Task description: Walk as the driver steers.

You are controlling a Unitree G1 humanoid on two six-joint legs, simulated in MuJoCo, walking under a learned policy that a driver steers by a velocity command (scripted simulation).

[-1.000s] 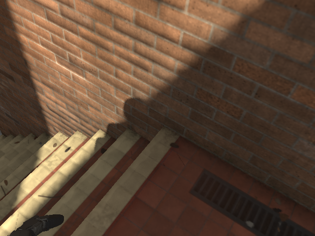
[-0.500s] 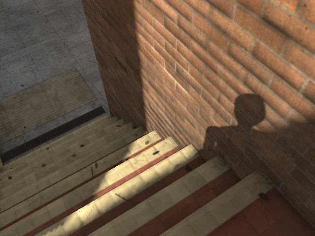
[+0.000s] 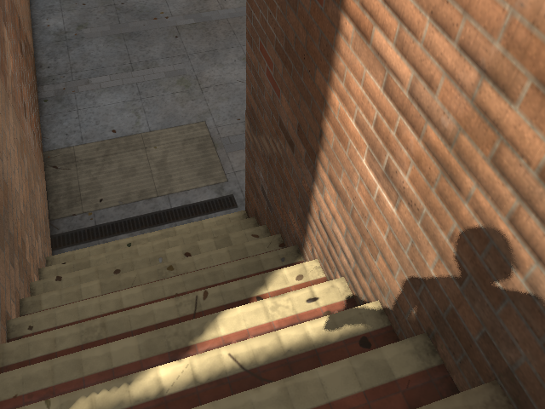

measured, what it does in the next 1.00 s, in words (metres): walks ahead, turning left: right foot, then left foot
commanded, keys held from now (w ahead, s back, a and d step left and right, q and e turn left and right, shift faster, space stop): q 0.52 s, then w+q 0.16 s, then w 0.10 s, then w+e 0.22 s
